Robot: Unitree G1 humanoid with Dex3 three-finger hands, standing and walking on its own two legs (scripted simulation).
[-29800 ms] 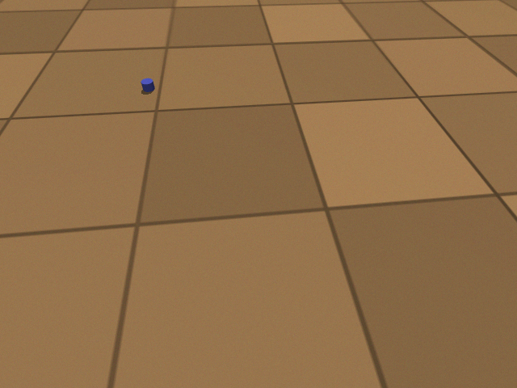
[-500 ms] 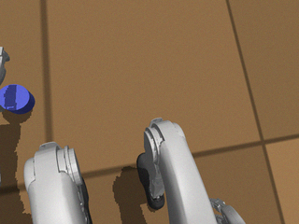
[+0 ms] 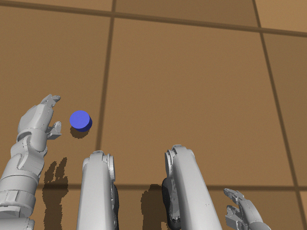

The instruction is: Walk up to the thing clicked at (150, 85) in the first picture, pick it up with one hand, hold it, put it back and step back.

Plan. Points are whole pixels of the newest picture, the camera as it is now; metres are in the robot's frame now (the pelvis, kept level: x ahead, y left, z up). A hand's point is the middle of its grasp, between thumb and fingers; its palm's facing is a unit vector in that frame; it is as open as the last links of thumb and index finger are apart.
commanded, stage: home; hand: left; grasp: from above
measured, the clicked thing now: (81, 121) +0.49 +0.26 -0.42
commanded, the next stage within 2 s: none
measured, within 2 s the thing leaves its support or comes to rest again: neither
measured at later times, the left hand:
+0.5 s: hand (19, 172) +0.26 +0.21 +0.10, palm faces +0.06 -0.95 -0.31, open 7.4 cm
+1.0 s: hand out of the picture +0.22 +0.20 +0.22, palm faces +0.16 -0.97 -0.20, open 7.4 cm
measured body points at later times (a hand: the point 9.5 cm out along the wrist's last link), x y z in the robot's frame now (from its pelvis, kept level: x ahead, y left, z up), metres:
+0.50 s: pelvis +0.03 +0.00 +0.18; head +0.12 +0.03 +0.63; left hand +0.25 +0.26 +0.12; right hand +0.23 -0.22 +0.10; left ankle +0.08 +0.12 -0.41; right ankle +0.09 -0.13 -0.41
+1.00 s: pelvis +0.08 +0.00 +0.27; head +0.09 +0.01 +0.72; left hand +0.21 +0.25 +0.24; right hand +0.26 -0.23 +0.21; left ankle +0.08 +0.12 -0.41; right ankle +0.09 -0.13 -0.41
